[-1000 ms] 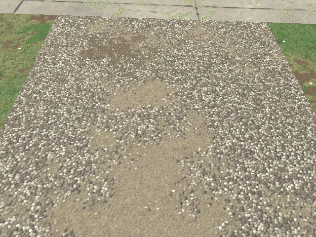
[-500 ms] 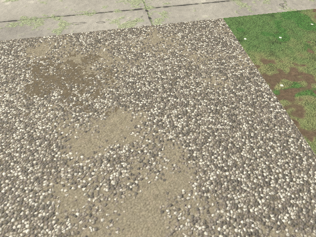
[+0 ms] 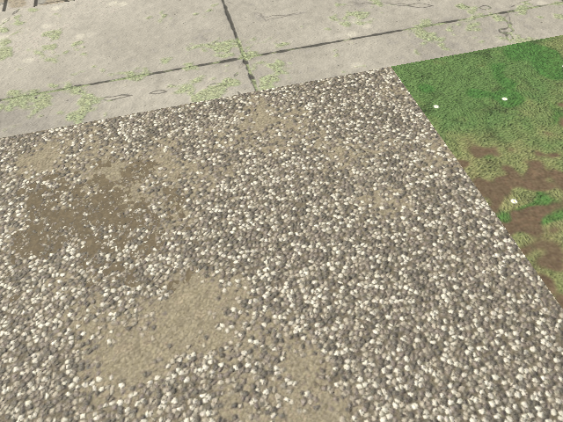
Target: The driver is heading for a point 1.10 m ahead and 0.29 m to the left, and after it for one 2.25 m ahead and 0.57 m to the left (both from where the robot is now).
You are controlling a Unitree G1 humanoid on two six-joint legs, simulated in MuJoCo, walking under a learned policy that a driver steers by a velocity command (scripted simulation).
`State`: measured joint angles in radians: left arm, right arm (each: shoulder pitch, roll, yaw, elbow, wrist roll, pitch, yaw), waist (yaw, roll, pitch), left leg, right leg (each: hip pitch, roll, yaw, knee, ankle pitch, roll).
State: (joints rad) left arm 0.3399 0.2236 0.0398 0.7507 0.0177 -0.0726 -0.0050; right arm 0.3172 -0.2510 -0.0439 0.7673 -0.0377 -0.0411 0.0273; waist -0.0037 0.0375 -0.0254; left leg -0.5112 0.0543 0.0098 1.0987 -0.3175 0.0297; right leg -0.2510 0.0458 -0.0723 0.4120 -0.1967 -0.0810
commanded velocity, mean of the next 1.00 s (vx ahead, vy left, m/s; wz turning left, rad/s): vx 0.50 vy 0.00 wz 0.07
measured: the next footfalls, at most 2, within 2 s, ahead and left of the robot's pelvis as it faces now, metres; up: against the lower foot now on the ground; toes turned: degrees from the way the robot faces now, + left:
left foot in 0.32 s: +0.33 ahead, +0.13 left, +0.00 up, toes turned +4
right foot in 0.86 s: +0.62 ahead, -0.08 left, +0.00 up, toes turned +0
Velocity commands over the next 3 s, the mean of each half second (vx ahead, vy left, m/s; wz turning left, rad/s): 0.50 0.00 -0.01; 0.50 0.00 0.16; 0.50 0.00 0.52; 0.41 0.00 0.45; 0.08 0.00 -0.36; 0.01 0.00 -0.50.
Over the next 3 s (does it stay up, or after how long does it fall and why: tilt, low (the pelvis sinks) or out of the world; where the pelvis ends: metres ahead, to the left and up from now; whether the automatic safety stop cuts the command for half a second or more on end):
stays up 1.05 0.20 0.00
